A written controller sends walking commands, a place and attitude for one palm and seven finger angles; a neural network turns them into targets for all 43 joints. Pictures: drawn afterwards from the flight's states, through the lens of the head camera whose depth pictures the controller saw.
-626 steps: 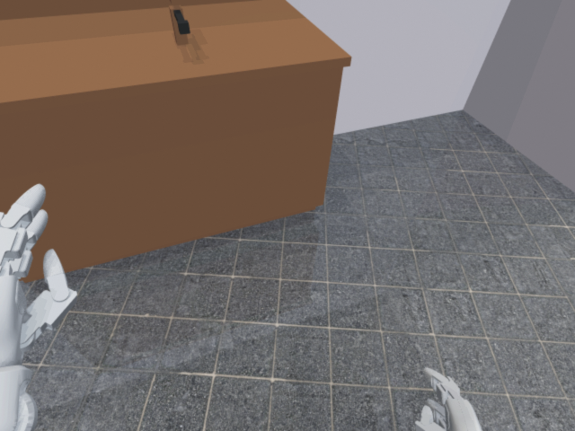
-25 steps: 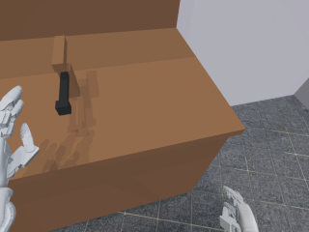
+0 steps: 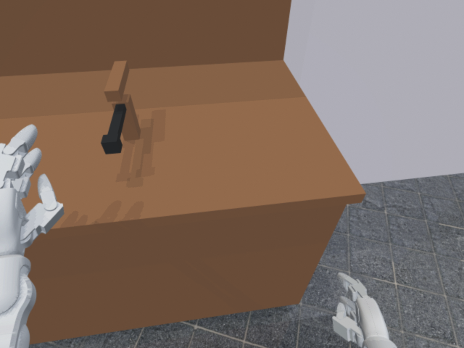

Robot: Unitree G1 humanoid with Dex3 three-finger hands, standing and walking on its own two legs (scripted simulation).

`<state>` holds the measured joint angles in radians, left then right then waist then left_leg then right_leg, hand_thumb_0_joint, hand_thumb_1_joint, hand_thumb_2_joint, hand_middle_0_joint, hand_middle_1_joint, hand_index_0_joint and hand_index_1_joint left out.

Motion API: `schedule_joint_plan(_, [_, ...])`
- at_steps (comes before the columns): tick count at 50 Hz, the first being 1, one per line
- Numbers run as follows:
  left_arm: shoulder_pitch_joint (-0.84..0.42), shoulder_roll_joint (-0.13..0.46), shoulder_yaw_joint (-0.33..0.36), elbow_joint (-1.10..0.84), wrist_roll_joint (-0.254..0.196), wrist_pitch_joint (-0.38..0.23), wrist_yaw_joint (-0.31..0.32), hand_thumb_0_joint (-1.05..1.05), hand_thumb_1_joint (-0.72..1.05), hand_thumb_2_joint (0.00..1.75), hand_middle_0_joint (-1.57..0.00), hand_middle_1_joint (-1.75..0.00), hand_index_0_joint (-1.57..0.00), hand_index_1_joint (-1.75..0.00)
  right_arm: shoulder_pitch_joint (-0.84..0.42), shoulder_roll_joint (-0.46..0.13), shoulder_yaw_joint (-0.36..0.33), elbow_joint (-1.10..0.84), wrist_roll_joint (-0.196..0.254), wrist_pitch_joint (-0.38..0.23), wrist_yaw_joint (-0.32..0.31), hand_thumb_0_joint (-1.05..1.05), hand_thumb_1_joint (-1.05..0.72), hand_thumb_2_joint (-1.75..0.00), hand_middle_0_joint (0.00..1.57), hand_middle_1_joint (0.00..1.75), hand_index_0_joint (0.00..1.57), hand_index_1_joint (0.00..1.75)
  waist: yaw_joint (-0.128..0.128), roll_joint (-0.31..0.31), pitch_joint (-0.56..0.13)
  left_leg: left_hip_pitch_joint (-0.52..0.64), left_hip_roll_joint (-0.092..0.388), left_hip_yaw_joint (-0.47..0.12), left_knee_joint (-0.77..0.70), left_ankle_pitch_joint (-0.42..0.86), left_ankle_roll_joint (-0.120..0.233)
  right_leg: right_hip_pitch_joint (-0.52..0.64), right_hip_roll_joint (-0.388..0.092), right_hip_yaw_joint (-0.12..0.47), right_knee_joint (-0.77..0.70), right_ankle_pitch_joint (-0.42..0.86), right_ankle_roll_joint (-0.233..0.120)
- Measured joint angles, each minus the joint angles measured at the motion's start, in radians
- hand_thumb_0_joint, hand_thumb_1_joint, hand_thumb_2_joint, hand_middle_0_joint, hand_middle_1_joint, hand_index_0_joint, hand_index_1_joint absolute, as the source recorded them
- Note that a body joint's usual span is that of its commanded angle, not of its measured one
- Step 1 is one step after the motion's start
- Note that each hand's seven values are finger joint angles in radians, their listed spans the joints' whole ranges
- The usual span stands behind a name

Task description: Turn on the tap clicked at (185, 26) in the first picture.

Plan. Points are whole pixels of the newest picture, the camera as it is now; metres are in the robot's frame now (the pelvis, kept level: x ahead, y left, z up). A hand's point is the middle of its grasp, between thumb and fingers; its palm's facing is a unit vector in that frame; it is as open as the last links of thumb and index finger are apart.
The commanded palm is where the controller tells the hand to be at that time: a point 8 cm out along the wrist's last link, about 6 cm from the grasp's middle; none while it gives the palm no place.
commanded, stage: turn the palm inward beside the body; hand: left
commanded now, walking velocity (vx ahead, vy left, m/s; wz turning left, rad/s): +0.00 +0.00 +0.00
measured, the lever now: (112, 144) +0.41 +0.30 +0.13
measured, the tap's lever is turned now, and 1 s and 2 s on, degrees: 0 0 0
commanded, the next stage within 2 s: reach beside the lever's end, fingers flat in 1.78 s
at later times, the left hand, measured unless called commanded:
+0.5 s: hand (94, 193) +0.25 +0.24 +0.18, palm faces +0.42 -0.86 -0.30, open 7.4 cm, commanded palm +0.20 +0.28 +0.19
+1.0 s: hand (81, 202) +0.23 +0.24 +0.18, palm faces +0.44 -0.88 -0.17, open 7.4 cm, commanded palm +0.18 +0.28 +0.20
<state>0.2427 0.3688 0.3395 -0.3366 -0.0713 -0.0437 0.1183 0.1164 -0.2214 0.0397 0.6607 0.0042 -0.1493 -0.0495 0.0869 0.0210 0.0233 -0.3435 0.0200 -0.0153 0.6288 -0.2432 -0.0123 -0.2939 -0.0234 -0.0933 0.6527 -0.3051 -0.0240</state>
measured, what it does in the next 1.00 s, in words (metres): stands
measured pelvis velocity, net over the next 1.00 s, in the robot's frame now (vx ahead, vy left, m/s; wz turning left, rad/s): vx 0.04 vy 0.01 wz -0.03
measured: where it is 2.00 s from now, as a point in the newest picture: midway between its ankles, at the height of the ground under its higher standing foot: outside the picture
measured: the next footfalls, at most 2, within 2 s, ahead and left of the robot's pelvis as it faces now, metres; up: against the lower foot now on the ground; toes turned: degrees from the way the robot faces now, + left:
none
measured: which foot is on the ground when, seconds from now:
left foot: down 0.00-1.00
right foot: down 0.00-1.00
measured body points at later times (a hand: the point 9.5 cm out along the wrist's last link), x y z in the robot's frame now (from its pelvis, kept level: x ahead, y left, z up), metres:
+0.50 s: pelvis +0.05 -0.02 +0.00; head +0.04 -0.05 +0.45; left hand +0.23 +0.28 +0.20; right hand +0.22 -0.27 -0.09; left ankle +0.07 +0.13 -0.72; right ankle +0.03 -0.10 -0.72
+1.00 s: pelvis +0.04 +0.01 +0.00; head +0.01 -0.02 +0.45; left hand +0.20 +0.29 +0.19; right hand +0.26 -0.19 -0.06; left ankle +0.07 +0.13 -0.72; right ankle +0.03 -0.10 -0.72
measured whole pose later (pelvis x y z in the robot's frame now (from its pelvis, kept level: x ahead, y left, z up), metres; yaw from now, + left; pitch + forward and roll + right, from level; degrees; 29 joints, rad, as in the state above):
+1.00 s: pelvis +0.04 +0.01 +0.00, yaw -2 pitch -2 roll +0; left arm 0.41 0.27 0.30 -0.59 -0.22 0.21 0.11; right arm 0.15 -0.21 0.07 0.65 0.04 -0.23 -0.11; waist 0.11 0.05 -0.05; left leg -0.29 -0.02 -0.07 0.63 -0.30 -0.01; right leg -0.24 -0.01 -0.07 0.63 -0.35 -0.02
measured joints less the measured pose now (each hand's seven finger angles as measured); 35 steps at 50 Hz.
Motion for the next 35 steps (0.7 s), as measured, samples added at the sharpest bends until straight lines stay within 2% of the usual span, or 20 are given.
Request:
schedule_joint_plan(4, [-0.099,0.020,0.020,0.091,-0.020,0.064,-0.033,0.02,0.89,0.90,-0.21,-0.30,-0.21,-0.30,-0.006,-0.004,0.015,0.034,0.011,0.007,-0.029,0.01,-0.90,-0.90,0.20,0.30,0.21,0.30,0.013,0.021,-0.005,0.000,-0.001,-0.038,0.019,-0.025,-0.004,0.007,0.016,-0.015,0.008,-0.007,-0.015])
schedule_joint_plan(8, [-0.094,0.037,0.016,0.096,-0.045,0.117,-0.078,0.02,0.90,0.90,-0.20,-0.30,-0.21,-0.30,-0.003,-0.006,0.013,0.033,0.022,-0.002,-0.045,0.01,-0.90,-0.90,0.20,0.30,0.21,0.30,0.007,0.048,-0.015,0.005,0.001,-0.057,0.026,-0.025,-0.009,0.004,0.039,-0.003,0.012,-0.009,-0.026])
schedule_joint_plan(13, [-0.009,0.028,0.016,0.022,-0.095,0.098,-0.090,0.02,0.90,0.90,-0.20,-0.30,-0.21,-0.30,0.026,-0.011,-0.009,0.025,0.029,-0.028,-0.051,0.01,-0.90,-0.90,0.20,0.30,0.21,0.30,-0.011,0.060,-0.034,-0.001,0.004,-0.065,0.045,-0.044,-0.016,-0.009,0.058,0.015,0.026,-0.028,-0.031])
schedule_joint_plan(18, [0.076,0.006,0.037,-0.047,-0.122,0.101,-0.058,0.02,0.89,0.90,-0.21,-0.30,-0.21,-0.30,0.070,-0.030,-0.030,0.029,0.030,-0.036,-0.055,0.01,-0.90,-0.90,0.20,0.30,0.20,0.30,-0.019,0.055,-0.052,-0.003,0.004,-0.061,0.048,-0.064,-0.026,-0.012,0.057,0.019,0.033,-0.052,-0.035])
schedule_joint_plan(22, [0.137,-0.008,0.054,-0.094,-0.128,0.104,-0.049,0.02,0.89,0.90,-0.21,-0.30,-0.21,-0.30,0.101,-0.046,-0.039,0.029,0.027,-0.054,-0.060,0.01,-0.91,-0.90,0.20,0.30,0.20,0.30,-0.013,0.043,-0.065,0.002,-0.005,-0.056,0.038,-0.076,-0.029,-0.011,0.048,0.024,0.032,-0.069,-0.029])
schedule_joint_plan(26, [0.185,-0.027,0.059,-0.132,-0.143,0.086,-0.071,0.02,0.89,0.90,-0.20,-0.30,-0.21,-0.30,0.116,-0.051,-0.044,0.025,0.027,-0.084,-0.059,0.01,-0.91,-0.90,0.20,0.30,0.20,0.30,-0.006,0.034,-0.075,0.010,-0.015,-0.052,0.030,-0.085,-0.024,-0.003,0.038,0.027,0.025,-0.081,-0.022])
schedule_joint_plan(30, [0.203,-0.048,0.039,-0.159,-0.152,0.081,-0.081,0.02,0.90,0.90,-0.20,-0.30,-0.21,-0.30,0.109,-0.046,-0.044,0.016,0.031,-0.111,-0.057,0.01,-0.91,-0.90,0.20,0.30,0.20,0.30,0.002,0.032,-0.081,0.017,-0.024,-0.052,0.029,-0.092,-0.018,0.008,0.029,0.028,0.020,-0.086,-0.014])
schedule_joint_plan(35, [0.199,-0.072,0.005,-0.194,-0.145,0.111,-0.059,0.02,0.90,0.90,-0.20,-0.30,-0.21,-0.30,0.082,-0.028,-0.029,0.001,0.030,-0.123,-0.051,0.01,-0.91,-0.90,0.20,0.30,0.20,0.30,0.011,0.031,-0.084,0.023,-0.034,-0.049,0.025,-0.090,-0.009,0.016,0.018,0.029,0.014,-0.084,-0.004])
